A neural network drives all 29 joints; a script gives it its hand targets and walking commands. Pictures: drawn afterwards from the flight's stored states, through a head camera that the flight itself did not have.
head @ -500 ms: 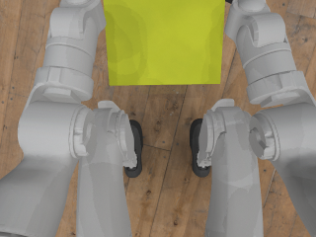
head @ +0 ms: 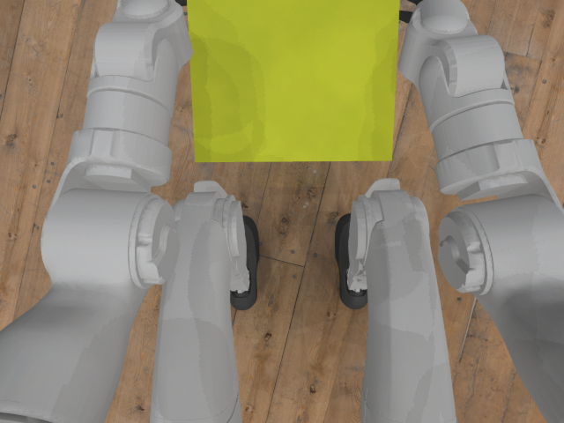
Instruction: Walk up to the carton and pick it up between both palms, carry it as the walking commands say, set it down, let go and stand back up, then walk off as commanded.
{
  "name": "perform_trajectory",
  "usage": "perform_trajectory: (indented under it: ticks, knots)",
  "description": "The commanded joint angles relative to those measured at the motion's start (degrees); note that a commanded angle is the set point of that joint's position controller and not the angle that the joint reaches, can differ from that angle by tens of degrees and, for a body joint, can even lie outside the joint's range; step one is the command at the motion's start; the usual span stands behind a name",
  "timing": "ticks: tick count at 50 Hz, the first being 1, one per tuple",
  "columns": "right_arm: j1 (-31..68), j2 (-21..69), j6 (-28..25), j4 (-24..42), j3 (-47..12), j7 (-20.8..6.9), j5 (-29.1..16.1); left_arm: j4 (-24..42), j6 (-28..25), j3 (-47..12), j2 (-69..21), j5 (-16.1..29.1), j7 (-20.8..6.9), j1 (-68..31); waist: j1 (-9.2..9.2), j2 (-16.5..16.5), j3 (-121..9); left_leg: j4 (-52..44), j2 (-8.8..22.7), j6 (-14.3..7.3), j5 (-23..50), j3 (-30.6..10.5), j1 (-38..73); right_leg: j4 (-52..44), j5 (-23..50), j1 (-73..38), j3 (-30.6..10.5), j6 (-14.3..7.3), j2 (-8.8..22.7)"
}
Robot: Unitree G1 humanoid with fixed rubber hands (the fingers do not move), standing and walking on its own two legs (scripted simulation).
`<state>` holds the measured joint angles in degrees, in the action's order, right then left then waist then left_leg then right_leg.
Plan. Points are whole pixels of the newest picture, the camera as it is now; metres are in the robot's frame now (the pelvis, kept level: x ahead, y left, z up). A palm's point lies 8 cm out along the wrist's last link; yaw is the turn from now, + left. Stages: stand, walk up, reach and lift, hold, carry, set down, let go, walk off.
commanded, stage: reach and lift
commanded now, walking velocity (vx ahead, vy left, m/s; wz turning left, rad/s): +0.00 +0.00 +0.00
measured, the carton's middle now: (289, 74) +0.51 +0.01 -0.14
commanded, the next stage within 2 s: none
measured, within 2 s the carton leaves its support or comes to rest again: neither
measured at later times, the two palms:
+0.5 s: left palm out of the picture +0.54 +0.15 +0.04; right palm out of the picture +0.52 -0.14 +0.02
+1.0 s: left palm out of the picture +0.52 +0.15 +0.11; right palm out of the picture +0.50 -0.14 +0.09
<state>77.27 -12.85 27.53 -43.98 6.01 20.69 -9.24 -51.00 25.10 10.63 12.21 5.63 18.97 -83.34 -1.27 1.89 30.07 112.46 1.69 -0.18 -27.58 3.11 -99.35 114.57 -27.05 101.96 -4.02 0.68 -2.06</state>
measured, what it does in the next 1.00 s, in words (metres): rises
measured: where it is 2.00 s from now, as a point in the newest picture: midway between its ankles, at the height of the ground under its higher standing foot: (298, 278)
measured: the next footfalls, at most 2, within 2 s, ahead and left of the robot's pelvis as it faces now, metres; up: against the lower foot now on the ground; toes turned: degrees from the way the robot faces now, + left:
none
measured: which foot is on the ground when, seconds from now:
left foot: down 0.00-1.00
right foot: down 0.00-1.00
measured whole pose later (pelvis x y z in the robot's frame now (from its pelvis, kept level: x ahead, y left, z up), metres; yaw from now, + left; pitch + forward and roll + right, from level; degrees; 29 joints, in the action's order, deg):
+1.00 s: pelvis -0.01 +0.00 +0.12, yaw -2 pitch +7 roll +3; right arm 69.4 -10.0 29.7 -41.3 6.9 20.4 -6.9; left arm -49.9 26.7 11.1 9.9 5.1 19.0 -76.6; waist -2.6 1.9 30.0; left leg 89.9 1.1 0.0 -23.5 3.1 -73.9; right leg 92.2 -23.0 76.5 -4.5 0.5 -2.5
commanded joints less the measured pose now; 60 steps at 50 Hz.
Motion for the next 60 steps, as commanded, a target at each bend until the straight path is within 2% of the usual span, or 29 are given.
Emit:
perform_trajectory:
  ticks: [1,2,3,6,8,14,16,21,22,24,26,27,29,31,32,33,34,38,39,43,45,46,49,51,52,53,55,58,60]
  knots:
    - [53.8,70.7,-3.8,24.4,-19.8,-30.1,-3.4,20.9,0.1,-16.0,-74.3,5.8,-30.0,-36.6,-2.72,5.2,-147.9,-17.2,-11.9,-0.4,4.3,-0.3,37.7,-20.9,3.7,-50.0,6.6,0.6,-6.0]
    - [53.6,71.1,-4.1,23.8,-19.2,-30.2,-3.1,19.0,0.0,-15.1,-74.2,4.7,-30.1,-35.4,-4.05,4.1,-147.0,-17.2,-11.9,-0.3,3.7,0.4,36.7,-21.1,2.9,-49.8,6.3,0.5,-6.0]
    - [52.1,72.0,-3.8,23.3,-19.3,-30.3,-3.3,21.7,0.1,-16.6,-75.4,5.8,-30.0,-37.1,-2.8,3.8,-149.6,-18.3,-12.1,-0.2,4.5,-0.3,40.4,-21.8,3.6,-51.4,6.5,0.3,-6.3]
    - [53.9,72.3,-3.5,26.1,-21.1,-30.5,-4.6,22.9,0.5,-17.3,-74.9,6.3,-30.2,-37.3,-3.86,4.1,-153.0,-19.2,-12.3,-0.2,5.5,-0.1,41.9,-23.2,4.6,-55.2,5.9,0.5,-6.3]
    - [53.5,71.6,-3.7,25.9,-20.4,-30.5,-3.2,18.7,0.5,-15.3,-75.6,5.1,-30.5,-34.4,-3.93,4.9,-150.4,-19.9,-12.1,-0.4,4.2,0.0,41.0,-24.8,2.7,-54.6,5.7,0.5,-6.1]
    - [54.4,71.7,-3.4,29.5,-22.2,-30.5,-5.2,23.1,1.1,-18.7,-76.3,6.6,-30.1,-34.7,-3.97,3.2,-156.5,-22.5,-12.2,-0.2,7.4,-1.2,48.2,-25.7,5.8,-58.0,6.0,0.3,-6.5]
    - [50.4,71.6,-3.0,23.1,-20.1,-30.8,-2.7,19.4,1.0,-16.5,-75.4,5.4,-30.1,-34.0,-3.39,4.3,-148.3,-23.5,-11.9,0.2,3.5,-1.3,44.0,-26.7,2.3,-54.2,6.1,0.3,-6.3]
    - [50.2,74.0,-2.9,25.5,-21.9,-31.0,-4.4,24.2,0.7,-18.5,-74.9,6.1,-30.2,-35.5,-4.37,3.4,-153.4,-25.7,-12.0,0.0,6.3,-1.7,49.7,-28.7,5.0,-59.0,5.4,0.4,-6.6]
    - [49.0,72.9,-2.9,23.9,-20.6,-31.1,-3.1,22.3,0.9,-18.1,-75.8,5.9,-30.2,-34.4,-3.28,3.6,-150.8,-26.1,-11.8,0.4,5.1,-1.8,49.0,-29.1,3.6,-57.8,5.7,0.2,-6.5]
    - [50.4,73.6,-3.0,26.7,-22.1,-31.0,-4.1,21.1,1.2,-18.5,-76.7,5.6,-30.5,-32.0,-4.81,3.2,-152.6,-26.5,-12.1,0.3,5.8,-1.3,50.0,-30.1,4.5,-60.0,5.1,0.3,-6.4]
    - [50.0,72.9,-3.0,24.1,-20.8,-31.2,-3.3,20.0,1.1,-17.3,-75.9,5.5,-30.4,-32.8,-4.31,3.6,-148.8,-28.1,-11.7,0.2,4.0,-2.0,49.4,-31.1,2.1,-58.1,5.3,0.2,-6.4]
    - [51.3,73.6,-3.1,26.9,-22.4,-31.2,-4.2,20.6,1.0,-17.6,-76.1,5.5,-30.5,-32.3,-5.13,4.5,-151.3,-28.4,-11.6,0.0,4.9,-1.9,51.0,-31.7,3.2,-60.5,4.9,0.4,-6.3]
    - [48.9,73.2,-2.8,26.3,-22.5,-31.0,-3.8,22.0,1.0,-18.9,-76.2,6.5,-30.6,-32.4,-3.92,3.9,-152.5,-28.7,-11.7,0.3,6.3,-2.1,51.8,-31.9,4.8,-61.8,4.7,0.3,-6.3]
    - [47.4,74.1,-2.5,24.6,-21.9,-30.8,-2.7,20.7,0.9,-18.1,-75.4,5.7,-31.1,-32.1,-3.89,4.5,-149.8,-29.5,-11.7,0.3,4.2,-1.8,49.8,-33.7,2.9,-63.0,4.0,0.6,-6.0]
    - [50.1,73.9,-3.0,28.0,-23.3,-30.7,-3.6,20.0,1.1,-18.3,-77.2,5.9,-31.2,-30.4,-4.74,4.5,-151.8,-30.5,-11.6,0.3,4.7,-1.8,51.5,-34.4,3.2,-65.4,4.1,0.6,-6.0]
    - [49.1,73.9,-2.8,27.0,-22.5,-30.8,-3.6,21.9,1.3,-19.4,-77.0,6.9,-31.0,-32.5,-3.2,4.1,-152.1,-31.1,-11.6,0.5,4.6,-2.7,53.4,-34.2,3.5,-64.5,4.7,0.4,-6.2]
    - [48.1,74.5,-2.6,25.9,-22.4,-30.9,-2.9,19.0,1.3,-17.8,-76.6,5.6,-31.2,-29.8,-4.6,4.6,-149.1,-31.4,-11.6,0.4,4.0,-2.2,51.5,-34.9,2.3,-64.2,4.1,0.6,-6.0]
    - [51.4,74.1,-2.8,31.0,-25.1,-31.0,-5.0,22.4,1.5,-19.4,-77.0,7.0,-31.2,-30.9,-5.62,4.0,-155.2,-33.4,-11.6,0.5,6.0,-2.8,56.6,-36.3,4.1,-68.8,3.8,0.4,-6.0]
    - [48.0,74.8,-2.3,24.9,-22.9,-31.0,-3.4,21.5,1.1,-18.5,-74.9,6.2,-31.2,-32.0,-4.64,4.4,-149.3,-33.3,-11.3,0.4,3.9,-2.8,53.5,-36.7,2.3,-64.9,3.6,0.5,-5.9]
    - [47.4,74.9,-2.1,27.8,-23.9,-31.2,-3.3,22.7,1.4,-19.6,-77.1,7.2,-31.7,-30.9,-4.2,4.1,-152.9,-35.8,-11.4,0.8,3.3,-2.6,56.9,-39.9,1.4,-70.7,3.1,0.3,-5.5]
    - [47.3,75.5,-2.2,27.4,-23.6,-31.3,-3.6,21.2,1.3,-18.8,-76.5,6.2,-31.8,-29.8,-5.92,3.2,-151.4,-37.0,-11.0,0.5,3.4,-3.0,57.8,-40.0,1.7,-69.7,3.1,0.2,-5.7]
    - [46.5,75.1,-2.3,25.0,-22.4,-31.6,-2.3,19.9,1.2,-17.7,-76.3,5.4,-31.8,-29.8,-5.27,3.5,-147.6,-37.4,-10.8,0.6,2.1,-3.0,56.2,-40.5,0.3,-68.2,2.9,0.2,-5.6]
    - [48.2,76.0,-2.4,29.5,-24.8,-31.3,-3.9,20.3,1.4,-18.4,-76.5,6.1,-32.1,-27.8,-6.56,4.6,-151.2,-38.6,-11.1,0.2,4.4,-3.0,58.7,-42.5,2.6,-73.9,2.2,0.5,-5.3]
    - [45.8,75.5,-2.1,26.7,-24.0,-31.7,-2.8,21.0,1.4,-18.3,-76.3,5.5,-32.2,-27.5,-6.18,3.8,-149.0,-39.6,-10.9,0.4,4.1,-3.3,58.8,-43.4,1.9,-71.9,2.4,0.2,-5.4]
    - [44.9,76.6,-2.1,28.3,-24.8,-31.6,-3.2,23.4,1.3,-20.3,-78.1,7.1,-32.2,-27.3,-4.56,4.6,-152.1,-40.3,-10.9,0.5,5.2,-4.0,62.1,-44.0,3.6,-75.2,2.4,0.3,-5.6]
    - [42.9,76.6,-1.9,26.7,-23.8,-31.7,-1.8,22.2,1.1,-19.0,-76.4,5.6,-32.5,-26.5,-5.51,4.1,-149.6,-40.1,-11.1,0.4,4.4,-3.3,59.3,-44.6,2.8,-74.7,1.8,0.2,-5.4]
    - [43.4,76.3,-2.2,27.3,-23.8,-31.5,-2.2,22.1,1.2,-20.1,-77.3,6.2,-32.6,-27.1,-4.26,3.8,-148.4,-41.3,-10.9,0.5,4.6,-4.0,61.2,-45.7,3.1,-75.5,1.9,0.2,-5.2]
    - [43.9,76.4,-2.4,30.6,-25.2,-31.8,-2.9,24.3,1.3,-21.5,-78.4,6.1,-32.5,-25.2,-5.66,3.0,-152.1,-43.0,-10.9,0.6,7.6,-4.3,66.0,-46.6,6.1,-77.8,1.9,-0.1,-5.6]
    - [41.3,75.8,-2.3,24.5,-22.2,-32.0,-0.5,19.6,1.2,-18.1,-77.1,4.0,-32.6,-24.0,-5.59,3.0,-142.5,-44.2,-10.5,0.4,3.0,-4.5,61.7,-48.4,1.0,-74.1,1.1,-0.4,-4.9]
